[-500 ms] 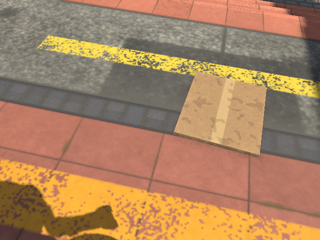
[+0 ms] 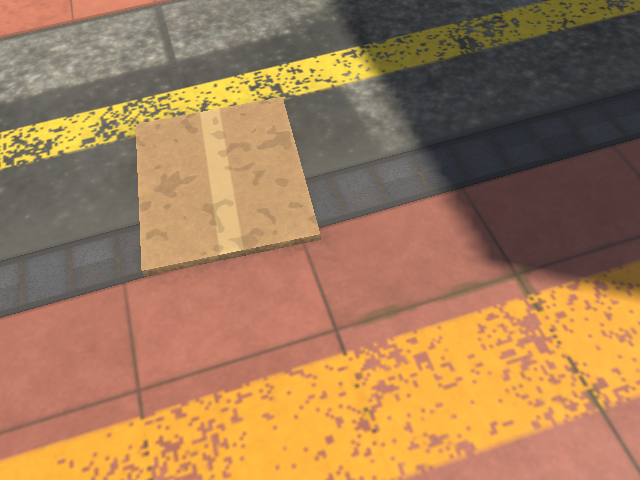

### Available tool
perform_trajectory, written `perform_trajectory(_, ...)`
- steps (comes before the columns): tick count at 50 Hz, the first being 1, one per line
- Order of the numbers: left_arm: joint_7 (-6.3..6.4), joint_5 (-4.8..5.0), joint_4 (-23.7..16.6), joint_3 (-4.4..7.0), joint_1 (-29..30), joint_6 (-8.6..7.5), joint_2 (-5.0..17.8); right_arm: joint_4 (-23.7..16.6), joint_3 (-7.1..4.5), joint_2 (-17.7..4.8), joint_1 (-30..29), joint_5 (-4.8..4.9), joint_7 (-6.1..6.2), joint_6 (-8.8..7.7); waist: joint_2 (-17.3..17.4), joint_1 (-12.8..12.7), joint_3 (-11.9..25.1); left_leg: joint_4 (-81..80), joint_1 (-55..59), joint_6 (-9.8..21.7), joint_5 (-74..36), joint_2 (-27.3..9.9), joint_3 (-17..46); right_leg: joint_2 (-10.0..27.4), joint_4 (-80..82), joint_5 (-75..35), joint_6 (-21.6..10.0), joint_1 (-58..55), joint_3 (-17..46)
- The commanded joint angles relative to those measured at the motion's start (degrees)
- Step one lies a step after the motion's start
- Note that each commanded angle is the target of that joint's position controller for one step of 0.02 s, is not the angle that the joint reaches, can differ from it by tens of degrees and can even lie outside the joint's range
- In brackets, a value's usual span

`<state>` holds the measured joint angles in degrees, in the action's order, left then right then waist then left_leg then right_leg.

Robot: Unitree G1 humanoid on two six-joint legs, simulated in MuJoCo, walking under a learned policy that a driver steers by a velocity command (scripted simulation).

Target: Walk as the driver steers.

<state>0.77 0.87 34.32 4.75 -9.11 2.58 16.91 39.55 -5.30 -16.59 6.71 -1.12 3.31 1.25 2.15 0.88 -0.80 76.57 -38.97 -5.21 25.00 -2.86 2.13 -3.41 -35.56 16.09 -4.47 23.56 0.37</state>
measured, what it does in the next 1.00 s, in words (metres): walks ahead, turning left: left foot, then right foot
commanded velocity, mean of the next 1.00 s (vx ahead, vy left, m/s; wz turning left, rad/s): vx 0.38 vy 0.00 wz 0.35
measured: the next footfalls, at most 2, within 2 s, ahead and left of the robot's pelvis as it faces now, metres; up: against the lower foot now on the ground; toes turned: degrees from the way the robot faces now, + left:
left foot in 0.50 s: +0.08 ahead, +0.15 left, +0.00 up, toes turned +17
right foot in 0.90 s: +0.52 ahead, +0.16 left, +0.00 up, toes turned +27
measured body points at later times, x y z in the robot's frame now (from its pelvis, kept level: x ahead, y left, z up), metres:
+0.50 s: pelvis +0.09 +0.05 -0.01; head +0.13 +0.07 +0.44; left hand +0.14 +0.36 -0.12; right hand +0.33 -0.17 -0.09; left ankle +0.04 +0.14 -0.73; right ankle +0.02 -0.07 -0.73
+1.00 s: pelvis +0.39 +0.16 -0.01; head +0.41 +0.16 +0.44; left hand +0.38 +0.46 -0.12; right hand +0.54 -0.07 -0.14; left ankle +0.14 +0.17 -0.62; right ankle +0.49 +0.14 -0.73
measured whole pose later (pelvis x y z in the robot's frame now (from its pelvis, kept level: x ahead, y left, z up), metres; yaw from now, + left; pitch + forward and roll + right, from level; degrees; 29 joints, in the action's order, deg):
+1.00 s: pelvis +0.39 +0.16 -0.01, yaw +24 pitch +1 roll -1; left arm -2.2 -1.4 43.0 3.3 -12.3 -2.1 16.6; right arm 47.0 -2.5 -16.9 20.5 -2.3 -1.1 -4.1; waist 2.0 -0.7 -2.1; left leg 66.2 -8.8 5.1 19.7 4.2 3.9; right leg -6.4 -37.2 11.8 -6.5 26.6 -2.2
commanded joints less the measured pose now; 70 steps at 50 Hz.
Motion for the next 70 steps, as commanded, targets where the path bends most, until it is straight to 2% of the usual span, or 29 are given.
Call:
perform_trajectory(1, 1.51, -0.22, -5.0, 0.76, 6.1, -0.53, 5.7, -3.1, -1.01, -5.2, 1.3, -0.16, -0.39, 0.20, -4.6, 2.0, 10.2, 0.6, -5.3, 0.0, -12.0, -0.5, 1.8, 15.1, 11.1, -32.5, -8.9, -12.7, 14.8)
perform_trajectory(5, 1.35, -1.71, 0.4, -2.19, 2.4, -1.99, -0.9, -0.3, 1.07, 0.5, 4.3, 0.92, -1.99, 0.64, -5.6, 1.7, 9.1, -17.1, 6.8, 0.0, -21.1, -2.6, 2.5, 11.9, 12.3, -26.3, -5.5, -7.7, 5.3)
perform_trajectory(9, 1.41, -3.55, 1.0, -0.67, 2.7, -2.90, 3.6, -3.7, 0.46, -2.9, -2.9, 2.11, -2.44, 0.44, -9.7, -1.4, 3.1, -29.1, 11.2, 0.3, -18.2, -1.0, 1.7, 14.4, 16.9, -13.6, -5.3, -5.7, 6.4)
perform_trajectory(12, 1.44, -2.25, 1.7, 0.95, -1.1, -2.08, 6.4, -6.5, -0.44, -5.4, -4.7, 2.30, -2.54, 0.12, -10.3, -3.7, 0.7, -25.9, 1.4, 0.6, -5.1, -0.4, 0.7, 19.7, 13.9, -21.2, -9.2, -15.1, 11.2)
perform_trajectory(15, 2.02, -1.52, 1.6, 1.47, -3.0, -1.25, 5.6, -7.9, 0.14, -2.6, -3.9, 2.15, -3.55, 0.10, -7.9, -4.0, 2.2, -21.0, -4.9, 1.3, 2.0, -1.1, 1.0, 24.1, 10.0, -36.8, -11.5, -23.6, 13.1)
perform_trajectory(20, 1.82, -0.45, 0.4, 2.42, 0.5, -0.62, 6.1, -8.7, 0.34, -1.5, -2.2, 3.19, -5.26, 0.47, -8.6, -2.8, 6.3, -27.6, 3.3, 3.0, 0.7, 1.0, -4.4, 21.6, 6.0, -44.1, -7.5, -23.5, 4.1)
perform_trajectory(24, 0.65, 0.97, 2.0, 3.17, -0.9, -2.34, 7.9, -6.4, -0.47, -2.2, 4.5, 4.53, -5.81, 0.69, -8.6, 0.9, 9.2, -42.4, 22.7, 8.8, -3.2, 5.3, -9.8, 20.7, 4.8, -7.6, -3.1, -13.6, -0.8)
perform_trajectory(25, 0.34, 0.30, 1.8, 2.63, 0.5, -3.10, 5.7, -3.0, -2.20, -5.2, 13.5, 4.65, -5.15, 0.30, -4.3, 4.8, 11.3, -46.0, 37.2, 11.6, -3.2, 6.5, -7.9, 17.4, -6.4, -5.7, -0.3, -4.3, -5.7)
perform_trajectory(26, 0.13, -1.70, -1.3, 1.07, 5.2, -4.13, 0.6, -1.4, -4.33, -12.4, 21.6, 4.62, -4.59, -0.87, 11.1, 7.6, 9.0, -52.0, 51.2, 19.4, 1.5, -6.0, 17.6, 9.6, -31.8, 9.9, 4.7, 18.5, -10.9)
perform_trajectory(27, -0.49, -0.77, -6.4, 0.38, 11.1, -7.24, 0.2, -3.4, -4.71, -17.0, 24.6, 2.74, -5.12, -2.96, 17.8, 8.9, 11.9, -64.1, 61.1, 31.1, 16.9, -16.6, 51.7, -0.6, -42.3, 19.4, 5.6, 40.6, 2.1)
perform_trajectory(28, -1.62, 1.45, -6.5, 1.29, 14.5, -9.82, 5.1, -3.7, -3.54, -12.3, 23.5, 1.91, -4.74, -4.15, 8.8, 9.9, 6.3, -64.5, 62.8, 30.4, 15.9, -17.8, 48.7, 2.8, -44.7, 15.4, 4.2, 47.6, 7.7)
perform_trajectory(31, -1.83, -2.18, -3.0, 1.77, 9.0, -11.73, 6.2, -5.5, -1.01, -6.6, 13.6, 3.08, -3.25, -4.51, -2.3, 1.2, -0.3, -61.2, 47.0, 23.8, -5.8, -10.0, 28.6, 6.9, -30.8, 0.9, 4.6, 37.3, 7.2)
perform_trajectory(32, -3.29, -8.00, -0.2, -0.14, 5.7, -7.68, 3.9, -3.3, -1.04, -9.2, 14.2, -1.47, -3.36, -3.23, -2.5, 0.0, -2.6, -63.3, 37.0, 20.0, -11.6, -4.8, 21.1, 6.8, -29.2, -0.2, 6.2, 27.3, 1.7)
perform_trajectory(35, -4.02, -5.11, -1.2, -1.35, 6.8, -3.99, 2.5, -1.6, -0.91, -9.0, 15.8, 0.26, -4.57, -3.48, 2.0, -0.1, -4.0, -64.6, 26.7, 20.0, -19.0, -0.2, 16.4, 4.6, -22.2, -2.7, 8.7, 18.0, -2.1)
perform_trajectory(41, -4.25, -2.94, -2.0, -2.08, 15.3, -4.43, 3.4, 2.9, -0.29, -9.2, 20.5, 0.96, -4.12, -5.98, 4.5, 4.0, -5.8, -69.7, 37.0, 16.8, -29.9, -6.4, 12.8, 5.5, 0.0, -14.6, 2.9, 10.6, -4.5)
perform_trajectory(43, -3.56, -2.56, -0.5, -1.34, 10.3, -4.50, 4.8, 4.2, -0.28, -10.3, 19.7, 0.55, -3.82, -6.46, 4.7, 1.1, -2.6, -63.7, 42.0, 15.0, -53.1, -7.2, 8.4, 2.0, 1.1, -8.8, -0.5, 3.8, -6.6)
perform_trajectory(45, -2.22, -1.79, 5.3, 0.12, -8.6, -4.43, 6.9, 5.2, -0.59, -11.7, 17.7, -1.03, -3.23, -5.73, 5.2, -8.2, 6.8, -42.6, 42.3, 13.6, -74.8, -6.2, 2.9, -3.4, 0.5, -1.4, -3.4, -13.7, -9.0)
perform_trajectory(46, -1.60, -2.13, 8.7, 1.07, -21.0, -4.62, 9.0, 4.6, -0.15, -10.6, 15.5, -1.47, -2.90, -5.65, 1.8, -14.2, 11.6, -24.3, 30.4, 12.7, -66.9, -4.3, 0.4, 0.2, 0.2, 2.5, -4.9, -30.0, -3.4)
perform_trajectory(47, -1.64, -3.19, 9.5, 2.91, -26.3, -4.76, 15.3, 1.5, 1.49, -4.1, 16.5, 0.11, -3.95, -6.07, -16.1, -12.7, 16.6, 2.3, 10.7, 9.3, -32.0, 6.0, -2.7, 13.4, 9.2, 31.3, -12.5, -40.9, 28.4)
perform_trajectory(48, -2.74, -2.09, 10.0, 1.74, -19.8, -4.65, 11.6, 0.8, 2.19, -3.9, 15.6, -1.37, -4.72, -7.16, -18.4, -7.3, 13.3, 4.9, -0.5, 10.3, -3.8, 9.5, 3.6, 17.4, 23.4, 40.3, -12.9, -38.6, 53.7)
perform_trajectory(49, -3.12, -2.15, 8.5, 1.54, -12.8, -4.78, 9.6, -0.4, 2.18, -5.7, 10.9, -1.49, -4.67, -7.56, -12.1, -5.5, 4.8, 5.4, -4.2, 10.9, -7.3, 6.1, 5.3, 17.7, 22.8, 35.9, -13.6, -31.8, 49.6)
perform_trajectory(51, -2.92, -2.03, 10.1, 1.24, -13.5, -5.51, 7.3, -1.4, 2.85, -5.7, 6.5, -2.34, -4.75, -8.09, -1.4, -3.6, 0.3, -3.4, 0.5, 10.1, -9.5, 1.9, 5.0, 14.4, 23.7, 22.5, -12.4, -19.5, 38.9)
perform_trajectory(54, -2.17, -1.58, 11.8, 0.23, -13.1, -6.69, 5.8, -2.8, 4.08, -4.1, 5.6, -3.66, -4.54, -5.87, -5.5, 0.2, -3.3, -12.3, 3.2, 6.5, -7.7, -0.8, 4.1, 9.1, 26.0, 13.5, -12.6, -9.9, 30.3)
perform_trajectory(58, -1.82, -0.95, 11.3, 0.97, -15.2, -7.55, 7.3, -7.4, 5.36, -3.6, -7.3, -2.27, -5.25, -5.55, -4.0, -2.5, -7.6, -28.8, 3.5, 2.3, -19.4, -1.4, 0.0, 6.4, 30.8, 4.2, -12.3, -3.4, 25.4)
perform_trajectory(63, -1.88, -0.04, 12.2, 1.95, -19.4, -7.69, 9.0, -10.1, 5.78, -3.0, -14.8, -0.95, -5.66, -5.93, -4.8, -7.0, -5.0, -42.6, 11.2, 2.9, -31.3, 1.6, -1.3, 6.4, 27.1, -16.3, -8.7, -10.0, 24.9)
perform_trajectory(67, -1.06, -0.67, 12.4, 2.60, -17.7, -7.42, 12.5, -7.5, 3.49, -7.7, -3.0, -0.78, -3.71, -6.60, -4.0, -0.5, 5.3, -48.2, 30.7, 5.0, -18.3, 5.9, -2.1, 5.4, 7.2, -45.2, -4.3, -16.5, 23.1)
perform_trajectory(68, -1.49, -0.78, 11.9, 2.78, -15.0, -7.81, 13.3, -5.2, 2.31, -10.1, 7.7, -0.82, -2.54, -6.92, -3.7, 5.7, 11.1, -47.4, 44.8, 6.2, -15.8, 2.7, 0.2, 2.9, -6.2, -42.4, -3.0, -10.2, 21.9)
perform_trajectory(69, -1.55, -0.77, 10.3, 1.15, -14.5, -8.63, 7.0, -3.6, 0.38, -15.0, 21.2, -2.35, -1.02, -7.01, 3.0, 9.8, 20.1, -46.8, 60.4, 8.6, 4.4, -10.8, 12.6, 0.0, -25.0, -23.0, -2.9, -0.8, 17.2)
perform_trajectory(70, -1.18, 1.92, 7.9, -1.07, -18.8, -8.33, -0.4, -3.4, -0.26, -17.9, 20.2, -4.03, -1.14, -6.59, 17.3, 5.5, 26.1, -58.1, 69.9, 13.6, 20.0, -26.8, 42.5, -5.2, -40.9, 14.8, -1.5, 15.9, 9.9)
Keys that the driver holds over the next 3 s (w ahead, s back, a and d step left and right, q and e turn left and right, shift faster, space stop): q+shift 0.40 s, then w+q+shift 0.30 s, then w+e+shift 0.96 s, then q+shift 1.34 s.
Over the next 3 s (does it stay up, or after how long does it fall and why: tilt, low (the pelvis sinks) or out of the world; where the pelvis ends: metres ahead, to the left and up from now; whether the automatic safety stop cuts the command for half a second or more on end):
stays up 1.35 0.27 0.04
